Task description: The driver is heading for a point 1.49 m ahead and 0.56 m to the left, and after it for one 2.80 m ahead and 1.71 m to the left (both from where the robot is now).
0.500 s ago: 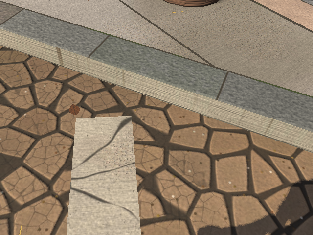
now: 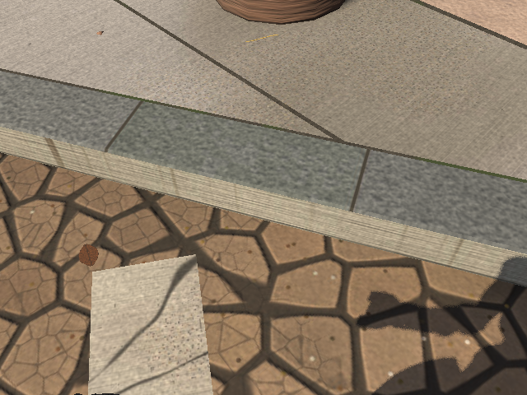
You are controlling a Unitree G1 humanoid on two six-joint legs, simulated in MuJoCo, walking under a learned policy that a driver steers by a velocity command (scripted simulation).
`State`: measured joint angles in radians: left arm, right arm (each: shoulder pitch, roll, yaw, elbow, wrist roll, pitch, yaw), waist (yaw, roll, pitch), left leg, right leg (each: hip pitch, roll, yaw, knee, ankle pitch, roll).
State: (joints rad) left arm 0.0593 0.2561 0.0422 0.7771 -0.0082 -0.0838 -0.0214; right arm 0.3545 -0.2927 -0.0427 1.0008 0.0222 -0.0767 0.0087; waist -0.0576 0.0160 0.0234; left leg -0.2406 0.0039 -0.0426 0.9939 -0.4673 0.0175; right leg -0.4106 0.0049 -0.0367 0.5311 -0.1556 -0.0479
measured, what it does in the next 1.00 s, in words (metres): walks ahead, turning left: left foot, then right foot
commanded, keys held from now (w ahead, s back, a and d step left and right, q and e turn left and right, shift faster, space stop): w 0.14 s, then w+q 0.86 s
